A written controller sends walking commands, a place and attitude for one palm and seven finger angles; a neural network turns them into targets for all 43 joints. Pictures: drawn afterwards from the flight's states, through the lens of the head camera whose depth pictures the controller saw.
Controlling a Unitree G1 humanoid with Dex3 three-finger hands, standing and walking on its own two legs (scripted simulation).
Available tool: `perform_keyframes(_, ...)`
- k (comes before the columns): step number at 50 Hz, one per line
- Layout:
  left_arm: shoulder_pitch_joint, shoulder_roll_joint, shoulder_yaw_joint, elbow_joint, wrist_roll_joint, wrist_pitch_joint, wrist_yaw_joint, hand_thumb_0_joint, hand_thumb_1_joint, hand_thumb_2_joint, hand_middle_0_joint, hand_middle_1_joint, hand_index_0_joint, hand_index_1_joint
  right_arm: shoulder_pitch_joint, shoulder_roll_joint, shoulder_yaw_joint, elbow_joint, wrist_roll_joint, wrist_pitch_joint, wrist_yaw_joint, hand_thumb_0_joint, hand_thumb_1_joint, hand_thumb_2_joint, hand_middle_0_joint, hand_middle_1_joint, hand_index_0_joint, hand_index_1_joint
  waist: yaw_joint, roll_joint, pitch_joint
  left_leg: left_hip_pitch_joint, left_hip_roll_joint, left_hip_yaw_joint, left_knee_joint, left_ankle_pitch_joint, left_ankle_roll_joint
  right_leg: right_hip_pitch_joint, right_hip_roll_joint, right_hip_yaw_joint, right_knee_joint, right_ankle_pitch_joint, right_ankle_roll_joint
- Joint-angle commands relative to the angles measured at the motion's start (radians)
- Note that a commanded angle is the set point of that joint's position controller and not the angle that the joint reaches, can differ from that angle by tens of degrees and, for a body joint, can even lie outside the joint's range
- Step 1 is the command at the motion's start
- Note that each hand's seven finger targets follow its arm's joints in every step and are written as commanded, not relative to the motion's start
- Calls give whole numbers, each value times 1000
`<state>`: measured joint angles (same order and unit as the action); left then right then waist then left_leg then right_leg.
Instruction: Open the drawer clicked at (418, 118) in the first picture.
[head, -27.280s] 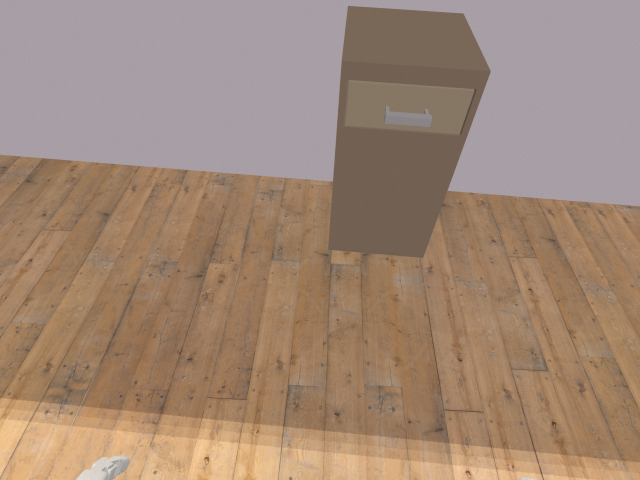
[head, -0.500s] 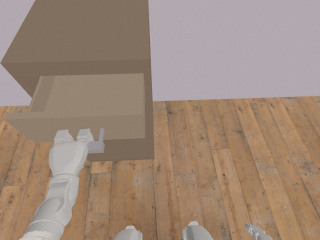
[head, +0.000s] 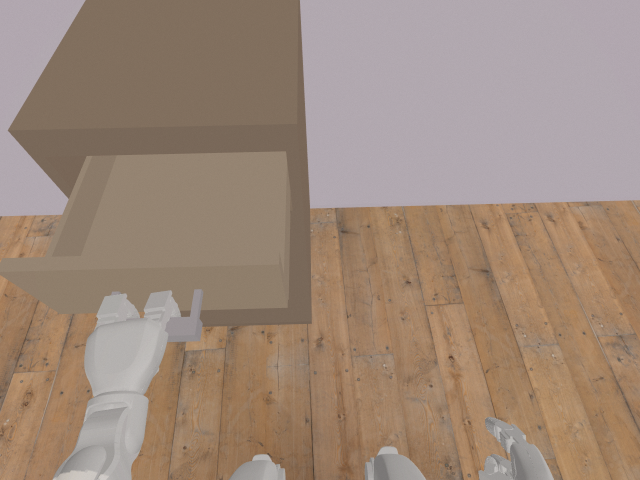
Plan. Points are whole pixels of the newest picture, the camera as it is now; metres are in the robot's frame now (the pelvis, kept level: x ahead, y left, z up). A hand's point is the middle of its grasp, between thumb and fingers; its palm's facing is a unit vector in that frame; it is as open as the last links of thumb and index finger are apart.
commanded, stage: pull the drawer open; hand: left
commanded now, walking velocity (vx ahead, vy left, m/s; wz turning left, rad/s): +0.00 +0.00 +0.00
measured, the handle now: (153, 314) +0.33 +0.24 -0.03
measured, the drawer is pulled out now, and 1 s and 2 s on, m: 0.19 0.30 0.30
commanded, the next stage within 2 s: open the thumb to release the handle in 1.06 s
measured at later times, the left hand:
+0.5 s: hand (137, 407) +0.22 +0.24 -0.05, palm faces -0.05 -0.07 -1.00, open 5.8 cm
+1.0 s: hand (127, 455) +0.16 +0.24 -0.05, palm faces -0.07 -0.07 -1.00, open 5.9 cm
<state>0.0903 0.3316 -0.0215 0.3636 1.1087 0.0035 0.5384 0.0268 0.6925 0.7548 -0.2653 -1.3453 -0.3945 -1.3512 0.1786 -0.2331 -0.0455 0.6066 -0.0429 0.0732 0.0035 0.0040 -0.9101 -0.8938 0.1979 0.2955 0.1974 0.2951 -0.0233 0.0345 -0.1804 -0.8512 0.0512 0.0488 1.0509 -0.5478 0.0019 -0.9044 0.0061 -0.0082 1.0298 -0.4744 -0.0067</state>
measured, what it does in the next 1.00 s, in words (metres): stands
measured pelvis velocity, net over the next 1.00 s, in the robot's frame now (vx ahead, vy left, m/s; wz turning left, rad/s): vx -0.01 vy -0.01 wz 0.00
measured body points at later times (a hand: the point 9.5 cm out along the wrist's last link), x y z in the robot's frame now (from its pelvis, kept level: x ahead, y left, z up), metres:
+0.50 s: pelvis +0.01 +0.00 -0.01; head +0.09 +0.00 +0.43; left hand +0.21 +0.24 +0.00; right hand +0.19 -0.24 -0.12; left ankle -0.03 +0.12 -0.67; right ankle +0.00 -0.12 -0.67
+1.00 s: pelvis -0.01 -0.01 -0.02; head +0.07 -0.02 +0.42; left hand +0.16 +0.24 +0.00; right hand +0.20 -0.23 -0.13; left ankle -0.03 +0.12 -0.67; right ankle +0.00 -0.12 -0.67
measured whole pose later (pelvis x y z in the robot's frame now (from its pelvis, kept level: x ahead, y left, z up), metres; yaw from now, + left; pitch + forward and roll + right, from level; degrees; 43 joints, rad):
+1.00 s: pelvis -0.01 -0.01 -0.02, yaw +0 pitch +19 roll +0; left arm 0.52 0.34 0.01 0.02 1.11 -0.09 0.58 0.03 0.68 0.74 -0.26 -1.35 -0.41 -1.34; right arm 0.10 -0.21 -0.02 0.53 -0.07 0.08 0.02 0.01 -0.91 -0.89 0.20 0.30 0.20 0.30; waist 0.02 0.02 -0.18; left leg -0.92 0.05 0.04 1.18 -0.60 -0.01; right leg -0.98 0.01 -0.01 1.17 -0.53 -0.02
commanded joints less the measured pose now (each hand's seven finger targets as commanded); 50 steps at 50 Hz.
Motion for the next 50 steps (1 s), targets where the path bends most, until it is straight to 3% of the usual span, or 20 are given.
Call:
perform_keyframes(1, 94, 125, 74, -181, -7, -11, 52, 0, 900, 900, -400, -1350, -400, -1350, -24, -127, -45, -127, -7, -39, -4, 0, -900, -900, 200, 300, 200, 300, 46, -14, -284, 186, -59, -27, -96, 477, 17, 230, 33, -30, -88, 473, -42)
perform_keyframes(5, 185, 108, 65, -223, -7, -10, 63, 0, 900, 900, -400, -1350, -400, -1350, -30, -119, -46, -134, -9, -42, 0, 0, -900, -900, 200, 300, 200, 300, 54, -13, -303, 199, -62, -20, -83, 502, 16, 245, 30, -25, -80, 516, -39)
perform_keyframes(9, 308, 131, 102, -268, -22, -10, 71, 0, 900, 900, -400, -1350, -400, -1350, -46, -115, -39, -147, -8, -43, 3, 0, -900, -900, 200, 300, 200, 300, 73, -34, -304, 186, -65, -19, -81, 510, 13, 277, 29, -18, -73, 555, -38)
perform_keyframes(10, 324, 120, 93, -261, -24, -8, 70, 0, 900, 900, -400, -1350, -400, -1350, -54, -113, -38, -149, -7, -43, 3, 0, -900, -900, 200, 300, 200, 300, 66, -45, -270, 172, -67, -18, -81, 484, 13, 273, 29, -16, -80, 554, -38)
perform_keyframes(13, 369, 144, 126, -289, -18, -15, 81, 0, 900, 900, -400, -1350, -400, -1350, -63, -110, -34, -157, -8, -43, 4, 0, -900, -900, 200, 300, 200, 300, 80, -15, -267, 176, -64, -23, -79, 499, 10, 257, 30, -19, -63, 536, -42)
perform_keyframes(14, 361, 123, 103, -303, -15, -15, 84, 0, 900, 900, -400, -1350, -400, -1350, -73, -112, -33, -156, -12, -41, 6, 0, -900, -900, 200, 300, 200, 300, 71, -17, -263, 178, -65, -19, -74, 495, 12, 245, 29, -15, -67, 542, -40)
perform_keyframes(17, 413, 139, 130, -320, -9, -21, 97, 0, 900, 900, -400, -1350, -400, -1350, -77, -108, -30, -163, -13, -40, 9, 0, -900, -900, 200, 300, 200, 300, 83, -3, -272, 182, -63, -25, -66, 516, 9, 232, 32, -20, -49, 526, -42)
perform_keyframes(18, 434, 117, 108, -326, -7, -20, 98, 0, 900, 900, -400, -1350, -400, -1350, -78, -107, -32, -169, -14, -42, 12, 0, -900, -900, 200, 300, 200, 300, 80, 5, -255, 183, -62, -27, -63, 514, 9, 221, 33, -22, -49, 517, -43)
perform_keyframes(19, 421, 114, 100, -341, -9, -18, 99, 0, 900, 900, -400, -1350, -400, -1350, -84, -110, -31, -168, -17, -40, 15, 0, -900, -900, 200, 300, 200, 300, 73, -5, -260, 180, -61, -25, -63, 502, 10, 219, 31, -22, -50, 515, -42)
perform_keyframes(22, 454, 132, 122, -367, -4, -21, 108, 0, 900, 900, -400, -1350, -400, -1350, -90, -106, -27, -175, -20, -39, 14, 0, -900, -900, 200, 300, 200, 300, 86, 8, -288, 192, -60, -31, -54, 531, 8, 214, 32, -22, -33, 514, -43)
perform_keyframes(23, 478, 110, 100, -372, -7, -20, 106, 0, 900, 900, -400, -1350, -400, -1350, -88, -104, -29, -180, -19, -42, 16, 0, -900, -900, 200, 300, 200, 300, 85, 14, -277, 194, -60, -31, -53, 532, 8, 215, 32, -25, -35, 514, -43)
perform_keyframes(27, 536, 124, 118, -412, -17, -28, 104, 0, 900, 900, -400, -1350, -400, -1350, -104, -102, -25, -188, -21, -40, 20, 0, -900, -900, 200, 300, 200, 300, 92, 7, -281, 198, -58, -31, -45, 551, 8, 213, 30, -19, -28, 530, -42)
perform_keyframes(30, 585, 121, 123, -414, -21, -42, 100, 0, 900, 900, -400, -1350, -400, -1350, -107, -97, -26, -192, -23, -41, 19, 0, -900, -900, 200, 300, 200, 300, 95, -25, -264, 167, -62, -31, -42, 513, 9, 223, 29, -14, -29, 532, -42)
perform_keyframes(34, 600, 142, 150, -420, -13, -65, 103, 0, 900, 900, -400, -1350, -400, -1350, -125, -95, -21, -198, -27, -36, 19, 0, -900, -900, 200, 300, 200, 300, 102, -14, -236, 140, -66, -30, -38, 452, 8, 185, 32, -12, -20, 466, -47)
perform_keyframes(37, 623, 136, 142, -454, -9, -74, 106, 0, 900, 900, -400, -1350, -400, -1350, -130, -91, -19, -208, -33, -37, 23, 0, -900, -900, 200, 300, 200, 300, 106, 23, -252, 154, -67, -31, -26, 455, 8, 157, 32, -12, -10, 432, -51)
perform_keyframes(43, 635, 122, 130, -467, -16, -79, 100, 0, 900, 900, -400, -1350, -400, -1350, -133, -90, -22, -223, -34, -36, 21, 0, -900, -900, 200, 300, 200, 300, 95, -4, -220, 122, -67, -34, -19, 370, 10, 125, 31, -22, -13, 356, -51)
perform_keyframes(44, 622, 141, 149, -467, -21, -81, 99, 0, 900, 900, -400, -1350, -400, -1350, -134, -91, -21, -220, -35, -35, 19, 0, -900, -900, 200, 300, 200, 300, 97, -34, -223, 114, -70, -33, -15, 355, 10, 118, 30, -9, -15, 346, -50)
perform_keyframes(46, 630, 148, 157, -484, -20, -84, 100, 0, 900, 900, -400, -1350, -400, -1350, -141, -91, -21, -226, -33, -37, 15, 0, -900, -900, 200, 300, 200, 300, 100, 3, -225, 111, -69, -34, -20, 341, 12, 121, 30, -15, -13, 331, -54)
perform_keyframes(50, 705, 141, 164, -466, -39, -89, 90, 0, 900, 900, -400, -1350, -400, -1350, -141, -81, -22, -229, -28, -36, 12, 0, -900, -900, 200, 300, 200, 300, 115, -22, -219, 82, -77, -24, -16, 319, 13, 153, 26, -4, -20, 346, -51)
